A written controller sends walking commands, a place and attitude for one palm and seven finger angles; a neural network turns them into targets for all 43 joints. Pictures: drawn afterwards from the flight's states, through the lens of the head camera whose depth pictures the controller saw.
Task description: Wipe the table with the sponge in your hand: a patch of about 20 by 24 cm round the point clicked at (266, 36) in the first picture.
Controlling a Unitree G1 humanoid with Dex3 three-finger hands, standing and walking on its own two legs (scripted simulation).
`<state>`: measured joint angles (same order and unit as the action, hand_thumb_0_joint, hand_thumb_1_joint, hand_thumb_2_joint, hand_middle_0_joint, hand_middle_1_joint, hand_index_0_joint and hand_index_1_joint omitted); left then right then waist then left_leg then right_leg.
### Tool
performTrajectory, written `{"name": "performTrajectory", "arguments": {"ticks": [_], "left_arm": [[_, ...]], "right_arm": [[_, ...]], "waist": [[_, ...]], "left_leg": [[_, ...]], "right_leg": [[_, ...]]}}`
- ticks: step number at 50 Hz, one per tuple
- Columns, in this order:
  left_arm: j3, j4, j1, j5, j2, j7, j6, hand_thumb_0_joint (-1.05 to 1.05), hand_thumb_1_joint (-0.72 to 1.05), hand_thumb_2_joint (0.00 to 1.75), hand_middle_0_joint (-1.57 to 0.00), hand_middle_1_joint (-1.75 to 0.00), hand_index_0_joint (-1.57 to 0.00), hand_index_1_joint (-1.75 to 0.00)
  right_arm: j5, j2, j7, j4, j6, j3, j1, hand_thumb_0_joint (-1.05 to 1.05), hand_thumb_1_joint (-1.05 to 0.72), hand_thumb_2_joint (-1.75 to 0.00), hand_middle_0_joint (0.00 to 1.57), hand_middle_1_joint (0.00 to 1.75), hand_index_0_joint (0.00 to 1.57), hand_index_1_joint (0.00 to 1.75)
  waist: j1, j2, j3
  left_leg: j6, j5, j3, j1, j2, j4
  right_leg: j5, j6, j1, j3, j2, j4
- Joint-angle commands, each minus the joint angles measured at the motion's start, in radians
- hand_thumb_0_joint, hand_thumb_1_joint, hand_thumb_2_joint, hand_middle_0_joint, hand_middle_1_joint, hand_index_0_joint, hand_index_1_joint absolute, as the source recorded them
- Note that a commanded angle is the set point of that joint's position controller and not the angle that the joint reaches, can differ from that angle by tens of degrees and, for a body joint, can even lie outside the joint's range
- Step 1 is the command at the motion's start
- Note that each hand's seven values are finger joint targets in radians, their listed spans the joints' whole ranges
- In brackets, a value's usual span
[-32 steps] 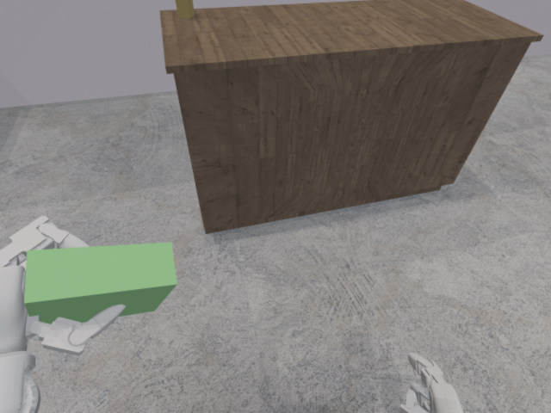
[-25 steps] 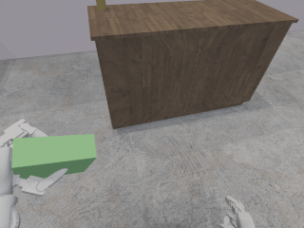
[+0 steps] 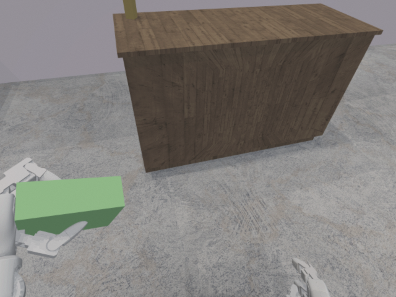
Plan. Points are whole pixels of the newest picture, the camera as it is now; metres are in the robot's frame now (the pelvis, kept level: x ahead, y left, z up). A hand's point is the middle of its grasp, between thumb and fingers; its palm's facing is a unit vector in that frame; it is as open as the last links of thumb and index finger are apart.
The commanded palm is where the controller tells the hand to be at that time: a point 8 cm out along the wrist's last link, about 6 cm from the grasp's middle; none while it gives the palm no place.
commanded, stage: walk to a spot facing it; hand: left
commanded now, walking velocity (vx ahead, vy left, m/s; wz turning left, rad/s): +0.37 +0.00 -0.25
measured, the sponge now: (86, 206) +0.22 +0.20 +0.14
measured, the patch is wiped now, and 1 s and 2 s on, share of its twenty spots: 0.00 0.00 0.00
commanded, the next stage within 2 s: none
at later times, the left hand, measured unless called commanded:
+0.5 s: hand (99, 152) +0.32 +0.21 +0.17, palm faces +0.38 -0.84 -0.39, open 9.3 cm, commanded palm +0.27 +0.24 +0.18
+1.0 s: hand (178, 103) +0.46 +0.08 +0.18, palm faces +0.27 -0.80 -0.53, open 9.3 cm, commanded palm +0.41 +0.14 +0.18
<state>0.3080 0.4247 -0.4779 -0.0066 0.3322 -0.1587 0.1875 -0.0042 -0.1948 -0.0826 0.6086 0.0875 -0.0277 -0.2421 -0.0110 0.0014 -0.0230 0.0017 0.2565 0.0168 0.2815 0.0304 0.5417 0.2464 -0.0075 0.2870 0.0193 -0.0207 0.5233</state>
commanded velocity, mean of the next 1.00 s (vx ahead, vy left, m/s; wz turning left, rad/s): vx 0.37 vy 0.00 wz -0.02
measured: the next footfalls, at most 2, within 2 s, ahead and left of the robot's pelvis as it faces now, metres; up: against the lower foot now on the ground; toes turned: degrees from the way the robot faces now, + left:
right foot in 0.70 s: +0.23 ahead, -0.18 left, +0.00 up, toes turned -18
left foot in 1.20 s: +0.44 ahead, -0.03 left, +0.00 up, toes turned +6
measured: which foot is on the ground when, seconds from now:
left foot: down 0.00-0.70, up 0.72-1.00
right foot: down 0.00-0.38, up 0.40-0.68, down 0.70-1.00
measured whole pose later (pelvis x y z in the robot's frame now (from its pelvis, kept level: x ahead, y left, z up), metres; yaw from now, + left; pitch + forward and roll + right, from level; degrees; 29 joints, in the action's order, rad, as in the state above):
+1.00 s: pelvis +0.22 -0.13 +0.00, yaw -5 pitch +0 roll +3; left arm 0.39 0.54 -0.54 -0.02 0.39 -0.15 0.24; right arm 0.00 -0.25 -0.06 0.61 0.02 0.05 -0.20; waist 0.02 -0.01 0.09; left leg 0.03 0.25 0.12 0.63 0.11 0.97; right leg 0.34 -0.09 0.18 -0.22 0.04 0.50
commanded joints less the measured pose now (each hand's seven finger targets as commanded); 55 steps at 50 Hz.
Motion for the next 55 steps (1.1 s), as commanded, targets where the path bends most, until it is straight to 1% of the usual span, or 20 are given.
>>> {"name": "performTrajectory", "arguments": {"ticks": [1, 4, 6, 7, 9, 11, 17, 18, 19, 21, 24, 27, 33, 34, 35, 36, 37, 39, 44, 55], "left_arm": [[0.092, 0.224, 0.164, 0.005, 0.146, -0.025, 0.058, 0.0, 0.1, 1.3, -1.2, -1.6, -1.2, -1.6], [0.099, 0.202, 0.163, 0.01, 0.151, -0.023, 0.058, 0.0, 0.1, 1.3, -1.2, -1.6, -1.2, -1.6], [0.088, 0.192, 0.15, 0.011, 0.141, -0.017, 0.055, 0.0, 0.1, 1.3, -1.2, -1.6, -1.2, -1.6], [0.087, 0.202, 0.16, 0.011, 0.147, -0.016, 0.056, 0.0, 0.1, 1.3, -1.2, -1.6, -1.2, -1.6], [0.102, 0.203, 0.169, 0.009, 0.173, -0.015, 0.057, 0.0, 0.1, 1.3, -1.2, -1.6, -1.2, -1.6], [0.133, 0.246, 0.205, 0.005, 0.216, -0.03, 0.077, 0.0, 0.1, 1.3, -1.2, -1.6, -1.2, -1.6], [0.147, 0.273, 0.145, -0.009, 0.194, -0.029, 0.092, 0.0, 0.1, 1.3, -1.2, -1.6, -1.2, -1.6], [0.134, 0.267, 0.126, -0.014, 0.173, -0.026, 0.095, 0.0, 0.1, 1.3, -1.2, -1.6, -1.2, -1.6], [0.121, 0.3, 0.139, -0.018, 0.161, -0.027, 0.103, 0.0, 0.1, 1.3, -1.2, -1.6, -1.2, -1.6], [0.129, 0.205, 0.143, 0.002, 0.186, -0.02, 0.101, 0.0, 0.1, 1.3, -1.2, -1.6, -1.2, -1.6], [0.095, 0.254, 0.171, 0.012, 0.164, -0.01, 0.093, 0.0, 0.1, 1.3, -1.2, -1.6, -1.2, -1.6], [0.096, 0.269, 0.118, 0.012, 0.149, -0.008, 0.076, 0.0, 0.1, 1.3, -1.2, -1.6, -1.2, -1.6], [0.163, 0.246, 0.087, -0.001, 0.194, -0.01, 0.065, 0.0, 0.1, 1.3, -1.2, -1.6, -1.2, -1.6], [0.167, 0.258, 0.085, -0.002, 0.204, -0.01, 0.061, 0.0, 0.1, 1.3, -1.2, -1.6, -1.2, -1.6], [0.197, 0.261, 0.088, 0.005, 0.246, -0.016, 0.059, 0.0, 0.1, 1.3, -1.2, -1.6, -1.2, -1.6], [0.257, 0.267, 0.085, -0.01, 0.291, -0.023, 0.064, 0.0, 0.1, 1.3, -1.2, -1.6, -1.2, -1.6], [0.257, 0.32, 0.089, -0.031, 0.293, -0.016, 0.083, 0.0, 0.1, 1.3, -1.2, -1.6, -1.2, -1.6], [0.266, 0.339, -0.009, -0.023, 0.273, -0.011, 0.092, 0.0, 0.1, 1.3, -1.2, -1.6, -1.2, -1.6], [0.237, 0.288, -0.032, -0.022, 0.22, -0.013, 0.106, 0.0, 0.1, 1.3, -1.2, -1.6, -1.2, -1.6], [0.173, 0.303, 0.072, -0.012, 0.212, -0.042, 0.085, 0.0, 0.1, 1.3, -1.2, -1.6, -1.2, -1.6]], "right_arm": [[-0.009, -0.137, -0.023, -0.15, 0.045, 0.047, 0.111, 0.0, -0.9, -0.9, 0.2, 0.3, 0.2, 0.3], [-0.011, -0.132, -0.025, -0.142, 0.043, 0.049, 0.11, 0.0, -0.9, -0.9, 0.2, 0.3, 0.2, 0.3], [-0.007, -0.132, -0.017, -0.15, 0.04, 0.051, 0.116, 0.0, -0.9, -0.9, 0.2, 0.3, 0.2, 0.3], [-0.009, -0.13, -0.014, -0.154, 0.039, 0.052, 0.116, 0.0, -0.9, -0.9, 0.2, 0.3, 0.2, 0.3], [-0.013, -0.112, -0.009, -0.149, 0.04, 0.049, 0.123, 0.0, -0.9, -0.9, 0.2, 0.3, 0.2, 0.3], [-0.006, -0.111, 0.001, -0.145, 0.056, 0.044, 0.133, 0.0, -0.9, -0.9, 0.2, 0.3, 0.2, 0.3], [-0.011, -0.102, -0.008, -0.142, 0.034, 0.038, 0.106, 0.0, -0.9, -0.9, 0.2, 0.3, 0.2, 0.3], [-0.007, -0.121, -0.016, -0.149, 0.037, 0.05, 0.092, 0.0, -0.9, -0.9, 0.2, 0.3, 0.2, 0.3], [-0.005, -0.152, -0.014, -0.155, 0.036, 0.056, 0.097, 0.0, -0.9, -0.9, 0.2, 0.3, 0.2, 0.3], [-0.006, -0.121, -0.005, -0.136, 0.046, 0.052, 0.102, 0.0, -0.9, -0.9, 0.2, 0.3, 0.2, 0.3], [-0.001, -0.123, 0.002, -0.119, 0.064, 0.06, 0.091, 0.0, -0.9, -0.9, 0.2, 0.3, 0.2, 0.3], [-0.002, -0.126, 0.005, -0.124, 0.07, 0.062, 0.081, 0.0, -0.9, -0.9, 0.2, 0.3, 0.2, 0.3], [0.0, -0.114, 0.001, -0.141, 0.06, 0.065, 0.104, 0.0, -0.9, -0.9, 0.2, 0.3, 0.2, 0.3], [0.005, -0.104, 0.005, -0.143, 0.056, 0.066, 0.106, 0.0, -0.9, -0.9, 0.2, 0.3, 0.2, 0.3], [0.011, -0.082, 0.011, -0.147, 0.047, 0.067, 0.097, 0.0, -0.9, -0.9, 0.2, 0.3, 0.2, 0.3], [0.009, -0.085, 0.017, -0.173, 0.051, 0.063, 0.141, 0.0, -0.9, -0.9, 0.2, 0.3, 0.2, 0.3], [0.01, -0.103, 0.025, -0.148, 0.052, 0.083, 0.131, 0.0, -0.9, -0.9, 0.2, 0.3, 0.2, 0.3], [0.005, -0.087, 0.035, -0.13, 0.019, 0.062, 0.147, 0.0, -0.9, -0.9, 0.2, 0.3, 0.2, 0.3], [-0.001, -0.098, 0.028, -0.124, -0.023, 0.071, 0.138, 0.0, -0.9, -0.9, 0.2, 0.3, 0.2, 0.3], [0.006, -0.081, 0.013, -0.185, 0.009, 0.07, 0.105, 0.0, -0.9, -0.9, 0.2, 0.3, 0.2, 0.3]], "waist": [[0.025, 0.135, 0.011], [0.019, 0.178, -0.001], [0.015, 0.174, 0.012], [0.015, 0.117, 0.031], [0.004, -0.158, 0.06], [0.0, -0.163, -0.005], [0.024, -0.042, -0.075], [0.036, 0.078, -0.08], [0.035, 0.29, -0.078], [0.043, 0.257, 0.032], [0.028, 0.135, 0.054], [0.022, 0.218, 0.028], [0.006, 0.194, -0.051], [-0.007, 0.089, -0.098], [-0.004, -0.156, -0.153], [-0.022, -0.296, -0.16], [-0.013, -0.212, -0.163], [0.001, -0.04, -0.119], [0.028, -0.085, -0.059], [-0.02, -0.126, -0.037]], "left_leg": [[-0.089, 0.444, -0.182, 0.058, 0.157, -0.229], [-0.114, 0.463, -0.213, 0.09, 0.212, -0.236], [-0.084, 0.485, -0.12, 0.178, 0.169, -0.182], [-0.063, 0.47, -0.068, 0.203, 0.121, -0.099], [-0.017, 0.314, 0.061, 0.302, 0.013, 0.214], [0.001, 0.254, 0.022, 0.377, 0.015, 0.419], [-0.005, 0.034, 0.118, -0.112, 0.019, -0.073], [-0.039, 0.047, 0.027, -0.245, 0.093, -0.155], [-0.115, 0.055, -0.246, -0.359, 0.281, -0.225], [-0.221, 0.29, -0.465, -0.199, 0.444, -0.365], [-0.21, 0.061, -0.256, -0.216, 0.39, -0.303], [-0.155, -0.021, -0.039, -0.144, 0.316, -0.292], [-0.091, -0.129, 0.145, -0.065, 0.24, -0.004], [-0.074, -0.139, 0.162, 0.024, 0.199, 0.196], [-0.039, -0.001, 0.206, 0.232, 0.105, 0.497], [-0.012, 0.307, 0.114, 0.447, 0.018, 0.729], [0.001, 0.264, -0.027, 0.449, 0.056, 0.833], [0.021, 0.171, -0.049, 0.502, 0.105, 0.873], [0.041, 0.018, 0.01, 0.475, 0.126, 0.671], [-0.023, -0.022, 0.243, 0.156, -0.01, 0.079]], "right_leg": [[0.254, -0.026, 0.069, 0.012, 0.006, 0.022], [0.203, -0.015, 0.019, -0.06, -0.006, 0.094], [0.234, -0.033, -0.057, -0.052, 0.003, 0.034], [0.304, -0.06, -0.04, 0.024, 0.035, -0.026], [0.496, -0.165, -0.04, 0.391, 0.214, -0.226], [0.279, -0.267, -0.185, 0.591, 0.359, -0.276], [0.049, -0.13, -0.006, 0.174, 0.163, -0.044], [0.06, -0.082, 0.102, 0.111, 0.105, 0.098], [0.175, -0.025, 0.286, -0.007, 0.005, 0.318], [0.291, -0.007, 0.403, -0.005, 0.064, 0.602], [0.192, 0.016, 0.439, -0.042, 0.114, 0.567], [0.115, 0.024, 0.286, -0.129, 0.108, 0.4], [0.014, 0.014, -0.105, -0.275, 0.008, 0.02], [0.019, -0.013, -0.248, -0.2, 0.044, -0.031], [-0.011, -0.11, -0.397, 0.13, 0.246, -0.092], [-0.146, -0.221, -0.441, 0.499, 0.43, -0.181], [-0.097, -0.218, -0.4, 0.525, 0.458, -0.208], [-0.159, -0.217, -0.355, 0.343, 0.443, -0.17], [-0.403, -0.149, -0.238, 0.02, 0.35, -0.181], [-0.663, -0.108, -0.284, -0.105, 0.326, -0.067]]}}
